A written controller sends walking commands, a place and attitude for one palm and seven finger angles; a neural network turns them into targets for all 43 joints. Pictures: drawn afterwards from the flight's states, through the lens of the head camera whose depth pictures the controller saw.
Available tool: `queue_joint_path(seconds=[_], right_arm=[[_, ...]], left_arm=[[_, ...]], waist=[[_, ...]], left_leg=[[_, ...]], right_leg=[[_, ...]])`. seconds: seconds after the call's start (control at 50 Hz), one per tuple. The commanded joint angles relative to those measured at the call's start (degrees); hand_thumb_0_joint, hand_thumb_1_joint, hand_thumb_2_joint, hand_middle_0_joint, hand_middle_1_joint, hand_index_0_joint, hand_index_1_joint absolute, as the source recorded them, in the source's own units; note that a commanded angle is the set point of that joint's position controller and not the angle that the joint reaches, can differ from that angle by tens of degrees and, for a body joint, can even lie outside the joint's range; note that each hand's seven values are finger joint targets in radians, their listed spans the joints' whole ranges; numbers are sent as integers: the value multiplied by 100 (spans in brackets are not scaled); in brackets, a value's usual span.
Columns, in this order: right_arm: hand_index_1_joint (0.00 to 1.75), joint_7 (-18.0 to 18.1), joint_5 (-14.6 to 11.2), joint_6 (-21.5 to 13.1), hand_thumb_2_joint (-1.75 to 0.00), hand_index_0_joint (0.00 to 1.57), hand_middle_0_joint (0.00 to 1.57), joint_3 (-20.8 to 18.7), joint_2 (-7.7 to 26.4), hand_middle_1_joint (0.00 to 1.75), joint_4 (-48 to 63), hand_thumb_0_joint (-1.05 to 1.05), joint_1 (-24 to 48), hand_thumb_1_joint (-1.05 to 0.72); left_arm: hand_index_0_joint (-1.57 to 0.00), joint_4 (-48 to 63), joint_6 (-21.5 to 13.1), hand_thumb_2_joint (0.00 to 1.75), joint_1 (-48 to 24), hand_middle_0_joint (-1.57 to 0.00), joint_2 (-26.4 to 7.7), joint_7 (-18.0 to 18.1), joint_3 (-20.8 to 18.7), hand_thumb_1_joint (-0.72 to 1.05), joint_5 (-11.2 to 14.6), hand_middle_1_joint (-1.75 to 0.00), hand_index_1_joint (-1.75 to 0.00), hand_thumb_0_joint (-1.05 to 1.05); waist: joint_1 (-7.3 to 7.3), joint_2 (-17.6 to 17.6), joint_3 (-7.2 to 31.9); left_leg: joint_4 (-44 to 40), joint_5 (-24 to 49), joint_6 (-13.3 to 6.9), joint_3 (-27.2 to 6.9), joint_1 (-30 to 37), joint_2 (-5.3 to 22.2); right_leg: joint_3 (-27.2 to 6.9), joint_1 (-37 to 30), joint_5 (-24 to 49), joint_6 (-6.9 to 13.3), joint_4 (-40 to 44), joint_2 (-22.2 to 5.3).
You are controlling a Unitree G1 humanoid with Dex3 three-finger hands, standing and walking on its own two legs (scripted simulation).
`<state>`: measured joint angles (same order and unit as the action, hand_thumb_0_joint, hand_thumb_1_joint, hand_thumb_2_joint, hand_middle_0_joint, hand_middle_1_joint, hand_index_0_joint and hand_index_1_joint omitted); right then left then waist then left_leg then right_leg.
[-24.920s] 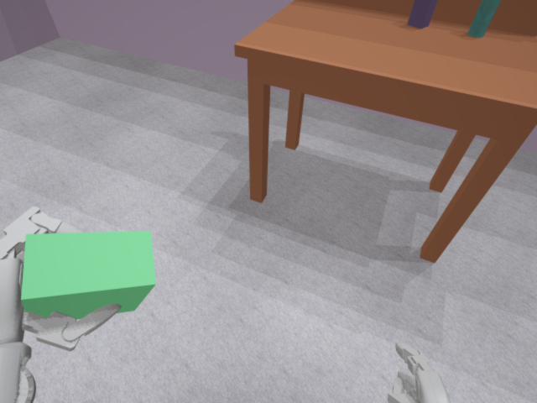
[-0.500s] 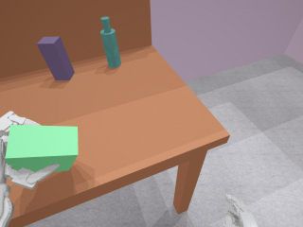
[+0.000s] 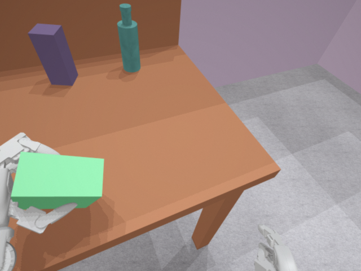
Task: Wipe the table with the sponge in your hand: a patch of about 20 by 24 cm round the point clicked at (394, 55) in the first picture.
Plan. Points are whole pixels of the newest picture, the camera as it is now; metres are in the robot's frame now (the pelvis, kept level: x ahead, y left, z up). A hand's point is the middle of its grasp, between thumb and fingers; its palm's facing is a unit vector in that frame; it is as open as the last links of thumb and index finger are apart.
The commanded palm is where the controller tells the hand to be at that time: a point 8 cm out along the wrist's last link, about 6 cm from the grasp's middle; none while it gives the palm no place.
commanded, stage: come to a stop and stand still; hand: left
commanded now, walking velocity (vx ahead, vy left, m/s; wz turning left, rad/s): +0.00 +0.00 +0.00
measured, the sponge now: (70, 185) +0.23 +0.22 +0.12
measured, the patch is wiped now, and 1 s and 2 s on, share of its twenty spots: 0.00 0.00 0.00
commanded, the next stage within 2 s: look again from close up in 0.26 s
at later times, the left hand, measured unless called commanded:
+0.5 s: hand (44, 174) +0.23 +0.26 +0.14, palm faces +0.37 -0.86 -0.36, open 10.4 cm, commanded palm +0.17 +0.29 +0.17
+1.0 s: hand (47, 178) +0.22 +0.24 +0.16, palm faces +0.38 -0.85 -0.35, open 10.4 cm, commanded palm +0.16 +0.27 +0.17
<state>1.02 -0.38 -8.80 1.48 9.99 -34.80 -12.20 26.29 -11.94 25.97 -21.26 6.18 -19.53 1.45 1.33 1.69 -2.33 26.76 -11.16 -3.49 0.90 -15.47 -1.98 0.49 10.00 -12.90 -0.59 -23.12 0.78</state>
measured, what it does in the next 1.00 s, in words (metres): stands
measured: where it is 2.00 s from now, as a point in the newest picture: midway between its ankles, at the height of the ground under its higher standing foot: outside the picture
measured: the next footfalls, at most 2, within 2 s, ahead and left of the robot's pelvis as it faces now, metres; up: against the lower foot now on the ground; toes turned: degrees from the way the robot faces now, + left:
left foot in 1.44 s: -0.04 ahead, +0.08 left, +0.00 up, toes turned +0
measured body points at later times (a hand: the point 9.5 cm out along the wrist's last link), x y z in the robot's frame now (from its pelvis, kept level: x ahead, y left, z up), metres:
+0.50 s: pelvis +0.01 +0.01 +0.00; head +0.04 +0.03 +0.45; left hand +0.20 +0.30 +0.16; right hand +0.20 -0.22 -0.07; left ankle +0.03 +0.07 -0.74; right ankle -0.01 -0.13 -0.74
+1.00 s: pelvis +0.00 -0.01 +0.00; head +0.03 +0.01 +0.45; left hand +0.19 +0.28 +0.18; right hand +0.19 -0.23 -0.07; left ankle +0.03 +0.07 -0.74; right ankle -0.01 -0.13 -0.74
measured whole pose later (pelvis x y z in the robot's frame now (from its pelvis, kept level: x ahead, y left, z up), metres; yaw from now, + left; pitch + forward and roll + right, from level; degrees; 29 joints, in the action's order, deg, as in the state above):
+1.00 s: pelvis +0.00 -0.01 +0.00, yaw +0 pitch -1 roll -1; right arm 3.0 -1.2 -6.2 0.8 10.7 -33.3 -9.7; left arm 27.9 -9.7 24.4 -21.1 7.2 -18.6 2.9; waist 2.2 1.2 -4.1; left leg 25.1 -10.2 -2.9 0.6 -13.9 -1.6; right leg 0.7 8.5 -12.0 -0.1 -21.5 1.2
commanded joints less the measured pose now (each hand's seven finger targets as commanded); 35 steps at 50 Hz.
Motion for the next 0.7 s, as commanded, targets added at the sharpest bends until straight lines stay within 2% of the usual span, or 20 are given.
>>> queue_joint_path(seconds=[0.0,0.06,0.08,0.1,0.16,0.18,0.26,0.28,0.34,0.36,0.38,0.44,0.46,0.48,0.5,0.54,0.56,0.58,0.64,0.68], right_arm=[[30,137,6,-282,-90,20,20,-332,851,30,953,0,552,-90],[30,148,-17,-318,-90,20,20,-278,788,30,924,0,722,-90],[30,139,14,-279,-90,20,20,-268,790,30,921,0,623,-90],[30,135,-4,-289,-90,20,20,-318,825,30,951,0,602,-90],[30,119,-21,-267,-90,20,20,-287,781,30,928,0,720,-90],[30,107,11,-196,-90,20,20,-278,779,30,920,0,600,-90],[30,119,-43,-91,-90,20,20,-303,795,30,956,0,677,-90],[30,117,-13,-26,-90,20,20,-286,802,30,952,0,573,-90],[30,146,-44,-16,-90,20,20,-336,849,30,1031,0,617,-90],[30,170,-68,-36,-90,20,20,-305,825,30,1046,0,749,-90],[30,179,-29,-12,-90,20,20,-294,834,30,1032,0,678,-90],[30,199,-37,-94,-90,20,20,-341,852,30,1083,0,691,-90],[30,219,-60,-125,-90,20,20,-318,826,30,1060,0,794,-90],[30,216,-24,-104,-90,20,20,-309,846,30,1035,0,708,-90],[30,211,-46,-139,-90,20,20,-359,853,30,1064,0,675,-90],[30,206,-38,-148,-90,20,20,-368,864,30,1012,0,640,-90],[30,206,-66,-162,-90,20,20,-360,858,30,976,0,738,-90],[30,198,-25,-108,-90,20,20,-333,843,30,957,0,622,-90],[30,190,-54,-73,-90,20,20,-380,871,30,965,0,594,-90],[30,191,-46,-18,-90,20,20,-342,857,30,932,0,587,-90]], left_arm=[[-120,1667,-362,130,-990,-120,-985,135,-601,10,67,-160,-160,0],[-120,1855,-342,130,-1071,-120,-1154,189,-749,10,56,-160,-160,0],[-120,1791,-344,130,-1052,-120,-874,161,-489,10,93,-160,-160,0],[-120,1965,-358,130,-1103,-120,-1020,175,-589,10,90,-160,-160,0],[-120,1671,-307,130,-770,-120,-985,204,-676,10,87,-160,-160,0],[-120,1423,-291,130,-579,-120,-761,166,-500,10,120,-160,-160,0],[-120,992,-191,130,-298,-120,-821,168,-657,10,138,-160,-160,0],[-120,820,-179,130,-251,-120,-599,121,-433,10,173,-160,-160,0],[-120,1157,-199,130,-601,-120,-814,126,-530,10,150,-160,-160,0],[-120,1292,-193,130,-713,-120,-948,169,-638,10,128,-160,-160,0],[-120,1232,-218,130,-697,-120,-776,146,-463,10,153,-160,-160,0],[-120,1712,-289,130,-875,-120,-980,174,-562,10,134,-160,-160,0],[-120,1758,-281,130,-841,-120,-1139,226,-746,10,120,-160,-160,0],[-120,1716,-300,130,-789,-120,-873,195,-491,10,147,-160,-160,0],[-120,1832,-313,130,-781,-120,-1010,207,-593,10,141,-160,-160,0],[-120,1728,-312,130,-663,-120,-994,212,-625,10,143,-160,-160,0],[-120,1654,-293,130,-547,-120,-1032,250,-713,10,122,-160,-160,0],[-120,1432,-284,130,-403,-120,-823,215,-544,10,154,-160,-160,0],[-120,1290,-247,130,-302,-120,-917,199,-664,10,167,-160,-160,0],[-120,990,-205,130,-125,-120,-728,173,-536,10,186,-160,-160,0]], waist=[[-31,-563,1074],[-4,-709,1226],[-16,-736,1157],[-12,-895,1161],[9,-940,1075],[-5,-787,1033],[-14,-536,809],[-39,-502,742],[-42,-434,736],[-34,-563,730],[-37,-585,763],[-9,-649,967],[1,-654,1047],[-11,-686,1060],[-7,-742,1093],[2,-671,1090],[0,-804,1117],[-3,-707,1073],[-11,-561,982],[-28,-390,888]], left_leg=[[-595,1047,136,-786,552,746],[-422,1386,157,-632,840,684],[-474,1373,157,-713,733,710],[-485,1463,194,-756,727,728],[-517,1429,246,-694,722,697],[-551,1320,224,-719,625,725],[-661,894,267,-646,460,680],[-714,685,241,-677,318,663],[-776,539,235,-721,270,666],[-852,429,246,-703,339,644],[-888,404,205,-751,283,644],[-750,647,178,-751,441,650],[-735,701,191,-716,552,637],[-734,801,178,-750,537,626],[-677,999,203,-782,636,664],[-610,1184,216,-781,625,686],[-613,1171,244,-709,717,655],[-648,1145,221,-737,636,663],[-608,1210,249,-755,526,700],[-660,963,221,-702,508,664]], right_leg=[[-174,-423,919,112,76,-217],[-255,-384,1155,125,64,-237],[-183,-449,1086,139,79,-255],[-208,-499,1074,154,45,-256],[-212,-436,1027,160,98,-229],[-146,-465,990,151,156,-241],[-228,-400,937,143,333,-269],[-174,-420,860,139,389,-265],[-221,-507,877,148,386,-305],[-204,-444,779,130,363,-251],[-135,-520,759,129,367,-232],[-194,-682,991,147,307,-307],[-190,-631,982,130,287,-282],[-139,-681,997,143,292,-282],[-172,-683,1065,157,264,-318],[-183,-682,1104,154,267,-342],[-205,-598,1053,158,241,-305],[-123,-618,1015,146,287,-301],[-196,-645,1082,154,340,-371],[-152,-534,969,142,418,-326]])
